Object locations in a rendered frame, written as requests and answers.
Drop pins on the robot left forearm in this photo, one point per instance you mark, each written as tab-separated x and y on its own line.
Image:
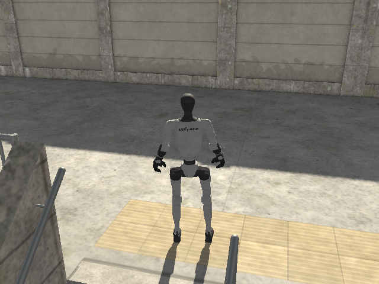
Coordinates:
160	155

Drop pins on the robot left hand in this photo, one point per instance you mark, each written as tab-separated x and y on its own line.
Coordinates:
155	165

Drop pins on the right robot shin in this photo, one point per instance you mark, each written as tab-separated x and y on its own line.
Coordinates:
208	214

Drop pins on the robot left upper arm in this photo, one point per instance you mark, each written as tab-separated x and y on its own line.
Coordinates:
170	125

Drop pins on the robot right hand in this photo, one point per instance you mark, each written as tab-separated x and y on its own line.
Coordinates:
222	162

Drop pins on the robot right forearm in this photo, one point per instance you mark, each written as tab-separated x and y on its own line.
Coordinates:
218	152

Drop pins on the robot right thigh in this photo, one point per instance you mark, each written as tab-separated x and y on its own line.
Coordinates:
205	179

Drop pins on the robot right upper arm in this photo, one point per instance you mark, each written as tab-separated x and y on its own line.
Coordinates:
210	133

